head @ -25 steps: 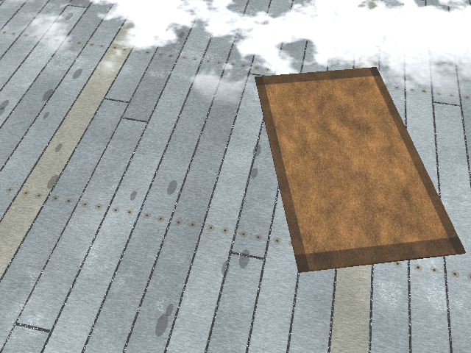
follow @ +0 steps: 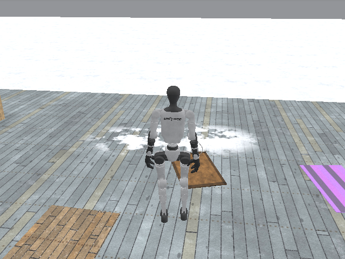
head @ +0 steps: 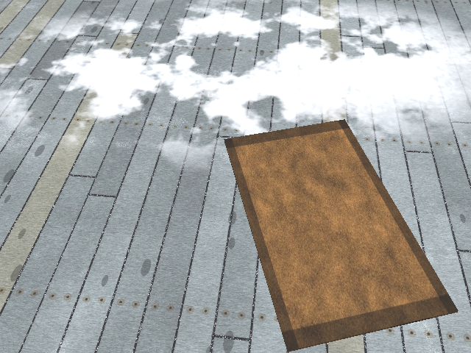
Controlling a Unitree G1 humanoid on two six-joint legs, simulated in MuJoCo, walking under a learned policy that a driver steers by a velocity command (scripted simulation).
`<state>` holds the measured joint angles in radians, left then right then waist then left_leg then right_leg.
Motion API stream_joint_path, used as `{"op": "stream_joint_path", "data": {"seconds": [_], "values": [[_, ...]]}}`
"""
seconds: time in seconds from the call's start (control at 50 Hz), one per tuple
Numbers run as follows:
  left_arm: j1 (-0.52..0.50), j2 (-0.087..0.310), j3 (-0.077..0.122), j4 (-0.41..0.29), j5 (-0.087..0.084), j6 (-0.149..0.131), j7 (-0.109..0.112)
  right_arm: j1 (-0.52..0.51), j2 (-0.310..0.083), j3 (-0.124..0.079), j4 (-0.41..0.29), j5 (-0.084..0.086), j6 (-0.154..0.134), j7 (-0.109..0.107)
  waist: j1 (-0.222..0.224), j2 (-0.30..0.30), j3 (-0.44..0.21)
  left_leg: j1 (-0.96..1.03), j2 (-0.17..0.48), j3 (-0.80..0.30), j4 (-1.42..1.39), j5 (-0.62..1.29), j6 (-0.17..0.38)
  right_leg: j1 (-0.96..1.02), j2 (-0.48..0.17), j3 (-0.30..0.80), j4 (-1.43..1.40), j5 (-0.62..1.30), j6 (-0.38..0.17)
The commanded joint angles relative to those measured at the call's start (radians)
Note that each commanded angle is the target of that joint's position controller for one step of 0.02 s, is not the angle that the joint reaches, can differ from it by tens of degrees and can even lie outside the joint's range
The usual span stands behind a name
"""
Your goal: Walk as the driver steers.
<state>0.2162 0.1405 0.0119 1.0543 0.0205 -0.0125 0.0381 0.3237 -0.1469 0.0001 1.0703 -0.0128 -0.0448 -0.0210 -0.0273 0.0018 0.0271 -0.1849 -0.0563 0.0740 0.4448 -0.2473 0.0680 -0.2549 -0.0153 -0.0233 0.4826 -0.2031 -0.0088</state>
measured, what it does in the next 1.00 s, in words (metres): steps on the spot, turning left: right foot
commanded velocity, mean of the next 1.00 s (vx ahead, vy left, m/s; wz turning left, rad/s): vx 0.11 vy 0.00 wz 0.27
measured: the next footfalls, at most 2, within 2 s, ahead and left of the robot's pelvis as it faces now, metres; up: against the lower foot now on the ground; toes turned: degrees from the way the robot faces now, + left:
right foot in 0.76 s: +0.05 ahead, -0.10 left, +0.00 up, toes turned +18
left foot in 1.22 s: +0.25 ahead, +0.21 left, +0.00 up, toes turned +22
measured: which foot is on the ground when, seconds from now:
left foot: down 0.00-0.76, up 0.78-1.00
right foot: down 0.00-0.28, up 0.30-0.74, down 0.76-1.00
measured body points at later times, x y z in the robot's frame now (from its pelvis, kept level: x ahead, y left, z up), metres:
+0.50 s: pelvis -0.01 +0.01 +0.01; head +0.03 +0.04 +0.45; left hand +0.04 +0.29 -0.14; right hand +0.11 -0.24 -0.12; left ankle -0.01 +0.08 -0.74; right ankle +0.01 -0.12 -0.67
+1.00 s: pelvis +0.05 +0.00 +0.01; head +0.07 -0.02 +0.46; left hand -0.06 +0.23 -0.12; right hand +0.22 -0.22 -0.13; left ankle +0.07 +0.15 -0.68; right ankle +0.01 -0.11 -0.74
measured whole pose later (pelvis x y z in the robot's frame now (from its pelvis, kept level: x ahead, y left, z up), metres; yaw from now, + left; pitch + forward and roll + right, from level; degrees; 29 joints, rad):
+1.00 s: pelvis +0.05 +0.00 +0.01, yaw +18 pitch +1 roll +0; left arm 0.44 0.19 0.05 1.00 0.02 -0.07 0.01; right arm 0.21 -0.25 -0.08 0.91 -0.04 -0.01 0.04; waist 0.02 0.04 -0.01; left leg -0.55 0.03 0.01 0.90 -0.19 0.01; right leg 0.02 0.04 -0.01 0.19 -0.22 -0.04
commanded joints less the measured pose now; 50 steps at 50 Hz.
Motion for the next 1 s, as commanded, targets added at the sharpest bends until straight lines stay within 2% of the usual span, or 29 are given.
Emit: {"op": "stream_joint_path", "data": {"seconds": [0.02, 0.06, 0.08, 0.14, 0.18, 0.2, 0.24, 0.26, 0.28, 0.3, 0.32, 0.34, 0.36, 0.4, 0.44, 0.52, 0.62, 0.64, 0.68, 0.74, 0.76, 0.78, 0.8, 0.82, 0.84, 0.86, 0.9, 0.94, 1.0], "values": [[0.03, 0.124, 0.025, -0.028, -0.011, -0.015, 0.007, 0.071, -0.084, -0.02, -0.032, 0.004, 0.02, -0.009, -0.002, -0.107, 0.055, -0.073, 0.076, -0.118, -0.045, 0.012, 0.005, 0.03, -0.164, 0.157, -0.152, 0.111, -0.082], [0.043, 0.16, 0.043, -0.038, -0.011, -0.01, 0.022, 0.026, -0.113, -0.035, -0.07, 0.004, 0.026, -0.006, 0.008, -0.117, 0.026, -0.1, 0.071, -0.12, 0.033, 0.053, 0.01, 0.058, -0.157, 0.14, -0.149, 0.106, -0.088], [0.06, 0.169, 0.052, -0.038, -0.013, -0.007, 0.029, 0.025, -0.105, -0.037, -0.083, 0.002, 0.028, -0.003, 0.01, -0.115, 0.011, -0.123, 0.064, -0.115, 0.072, 0.049, 0.01, 0.078, -0.173, 0.139, -0.142, 0.119, -0.102], [0.077, 0.192, 0.076, -0.053, -0.008, 0.008, 0.04, 0.033, -0.082, -0.045, -0.107, -0.008, 0.036, -0.005, 0.015, -0.118, -0.023, -0.178, 0.04, -0.077, 0.233, -0.058, 0.008, 0.091, -0.27, 0.164, -0.124, 0.193, -0.171], [0.041, 0.192, 0.082, -0.08, -0.004, 0.013, 0.042, 0.037, -0.08, -0.056, -0.121, -0.015, 0.046, -0.005, 0.011, -0.122, -0.03, -0.176, 0.047, -0.053, 0.36, -0.206, 0.02, 0.031, -0.339, 0.178, -0.109, 0.267, -0.219], [0.02, 0.196, 0.083, -0.092, 0.0, 0.013, 0.042, 0.037, -0.072, -0.058, -0.127, -0.016, 0.051, -0.004, 0.006, -0.107, -0.027, -0.172, 0.057, -0.045, 0.372, -0.259, 0.024, 0.006, -0.35, 0.163, -0.095, 0.292, -0.223], [-0.031, 0.212, 0.087, -0.106, 0.004, 0.018, 0.036, 0.054, -0.05, -0.057, -0.134, -0.012, 0.052, -0.002, -0.02, -0.082, -0.024, -0.094, 0.056, -0.025, 0.224, -0.16, 0.029, -0.041, -0.302, 0.082, -0.036, 0.261, -0.156], [-0.033, 0.215, 0.092, -0.105, 0.006, 0.023, 0.031, 0.058, -0.064, -0.062, -0.137, -0.013, 0.048, -0.001, -0.024, -0.056, -0.016, -0.05, 0.051, -0.057, 0.115, -0.05, 0.038, -0.074, -0.258, 0.029, 0.033, 0.179, -0.105], [0.004, 0.192, 0.091, -0.111, 0.006, 0.032, 0.023, 0.058, -0.15, -0.082, -0.154, -0.024, 0.039, -0.004, -0.009, 0.116, -0.016, -0.021, 0.167, -0.279, -0.066, 0.089, 0.067, -0.141, -0.159, -0.071, 0.231, -0.015, -0.033], [-0.065, 0.146, 0.076, -0.185, -0.016, 0.041, 0.027, 0.102, -0.278, -0.113, -0.165, -0.019, 0.038, -0.001, -0.046, 0.344, 0.015, 0.01, 0.407, -0.635, -0.178, 0.43, 0.206, -0.343, 0.053, -0.127, 0.427, -0.373, 0.028], [-0.075, 0.136, 0.069, -0.185, -0.005, 0.051, 0.028, 0.133, -0.256, -0.108, -0.152, -0.024, 0.04, -0.002, -0.03, 0.202, 0.001, 0.01, 0.416, -0.639, -0.174, 0.489, 0.26, -0.336, 0.025, 0.008, 0.581, -0.431, 0.021], [-0.063, 0.138, 0.069, -0.177, -0.012, 0.054, 0.021, 0.085, -0.236, -0.108, -0.166, -0.015, 0.045, -0.009, -0.004, 0.098, 0.004, -0.005, 0.365, -0.534, -0.139, 0.452, 0.254, -0.33, 0.009, 0.038, 0.635, -0.361, 0.016], [-0.062, 0.14, 0.068, -0.175, -0.018, 0.046, 0.015, 0.017, -0.234, -0.108, -0.19, -0.012, 0.053, -0.014, 0.019, 0.045, 0.007, -0.011, 0.304, -0.464, -0.133, 0.405, 0.213, -0.33, -0.003, 0.054, 0.62, -0.286, 0.01], [-0.04, 0.173, 0.075, -0.173, 0.003, 0.036, 0.005, -0.047, -0.21, -0.104, -0.227, 0.0, 0.06, -0.014, 0.036, 0.053, -0.033, 0.035, 0.247, -0.404, -0.131, 0.429, 0.182, -0.327, 0.001, 0.055, 0.612, -0.203, 0.008], [-0.029, 0.168, 0.073, -0.181, -0.001, 0.037, 0.003, -0.008, -0.199, -0.102, -0.221, 0.002, 0.052, -0.009, 0.03, 0.072, -0.065, 0.091, 0.25, -0.396, -0.104, 0.571, 0.196, -0.319, 0.007, 0.054, 0.598, -0.193, 0.019], [-0.053, 0.157, 0.064, -0.202, -0.008, 0.045, 0.004, 0.03, -0.204, -0.098, -0.214, -0.003, 0.045, -0.013, 0.002, 0.087, -0.09, 0.159, 0.243, -0.382, -0.109, 0.559, 0.182, -0.293, 0.007, 0.049, 0.47, -0.182, 0.034], [-0.067, 0.155, 0.056, -0.216, -0.012, 0.053, 0.003, -0.013, -0.216, -0.091, -0.22, -0.015, 0.055, -0.007, -0.009, 0.123, -0.055, 0.052, 0.229, -0.399, -0.145, 0.333, 0.171, -0.148, 0.023, 0.037, 0.304, -0.209, 0.018], [-0.054, 0.155, 0.053, -0.214, -0.009, 0.049, 0.0, -0.008, -0.219, -0.091, -0.215, -0.016, 0.057, -0.004, -0.01, 0.123, -0.07, 0.035, 0.221, -0.411, -0.166, 0.173, 0.17, -0.107, 0.029, 0.028, 0.266, -0.219, 0.012], [-0.044, 0.151, 0.05, -0.216, 0.002, 0.037, -0.01, -0.01, -0.229, -0.095, -0.205, -0.017, 0.067, 0.001, -0.01, 0.138, -0.04, -0.029, 0.207, -0.457, -0.218, -0.195, 0.171, -0.042, 0.049, -0.001, 0.19, -0.254, -0.004], [0.081, 0.124, 0.04, -0.169, 0.0, 0.01, -0.011, -0.058, -0.206, -0.089, -0.205, 0.0, 0.075, 0.002, 0.068, 0.063, 0.031, -0.248, 0.144, -0.448, -0.18, -0.421, 0.107, 0.232, 0.062, -0.021, -0.12, -0.147, -0.055], [0.148, 0.167, 0.046, -0.154, 0.007, -0.004, -0.002, -0.085, -0.158, -0.076, -0.225, 0.004, 0.064, 0.002, 0.092, -0.05, 0.042, -0.371, 0.08, -0.377, -0.027, -0.409, 0.058, 0.332, -0.073, 0.151, -0.23, -0.272, -0.085], [0.216, 0.249, 0.058, -0.147, 0.008, -0.014, 0.002, -0.088, -0.096, -0.06, -0.246, 0.015, 0.047, 0.007, 0.099, -0.215, -0.001, -0.476, -0.056, -0.168, 0.261, -0.342, 0.009, 0.404, -0.306, 0.473, -0.371, -0.513, -0.148], [0.208, 0.314, 0.084, -0.12, 0.017, -0.013, -0.005, -0.168, -0.18, -0.079, -0.267, -0.014, 0.037, 0.01, 0.104, -0.178, 0.133, -0.549, -0.034, -0.162, 0.359, -0.245, 0.002, 0.22, -0.383, 0.613, -0.443, -0.619, -0.225], [0.131, 0.262, 0.073, -0.139, 0.007, -0.021, -0.01, -0.168, -0.201, -0.085, -0.268, -0.017, 0.028, 0.023, 0.049, -0.118, 0.18, -0.529, 0.017, -0.193, 0.42, -0.146, -0.002, 0.166, -0.342, 0.565, -0.453, -0.59, -0.222], [0.074, 0.224, 0.065, -0.15, -0.006, -0.031, -0.017, -0.125, -0.199, -0.087, -0.242, -0.017, 0.021, 0.037, 0.012, -0.106, 0.165, -0.511, 0.036, -0.173, 0.443, -0.085, -0.015, 0.171, -0.282, 0.469, -0.45, -0.498, -0.19], [0.065, 0.211, 0.063, -0.154, -0.009, -0.039, -0.023, -0.096, -0.199, -0.09, -0.22, -0.022, 0.019, 0.048, 0.002, -0.112, 0.134, -0.492, 0.045, -0.14, 0.469, -0.047, -0.028, 0.193, -0.235, 0.381, -0.444, -0.394, -0.168], [0.125, 0.181, 0.058, -0.132, -0.011, -0.058, -0.027, -0.113, -0.171, -0.087, -0.211, -0.033, 0.016, 0.063, 0.018, -0.1, 0.095, -0.494, 0.068, -0.092, 0.514, 0.012, -0.043, 0.226, -0.196, 0.284, -0.43, -0.242, -0.169], [0.197, 0.176, 0.059, -0.103, -0.008, -0.069, -0.031, -0.17, -0.142, -0.081, -0.227, -0.027, 0.015, 0.066, 0.041, -0.094, 0.095, -0.543, 0.091, -0.068, 0.502, 0.054, -0.056, 0.265, -0.19, 0.244, -0.422, -0.146, -0.18], [0.26, 0.177, 0.058, -0.082, -0.004, -0.076, -0.031, -0.264, -0.129, -0.074, -0.255, -0.025, 0.015, 0.067, 0.075, -0.1, 0.106, -0.569, 0.11, -0.039, 0.41, 0.088, -0.076, 0.289, -0.192, 0.21, -0.416, -0.041, -0.194]]}}
Velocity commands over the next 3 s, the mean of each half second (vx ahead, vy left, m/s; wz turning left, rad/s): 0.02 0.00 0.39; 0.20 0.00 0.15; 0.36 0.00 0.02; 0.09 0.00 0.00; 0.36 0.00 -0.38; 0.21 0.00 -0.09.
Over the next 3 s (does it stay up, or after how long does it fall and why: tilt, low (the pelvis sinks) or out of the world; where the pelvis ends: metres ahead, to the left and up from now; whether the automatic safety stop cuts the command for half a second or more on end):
stays up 0.71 0.15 0.00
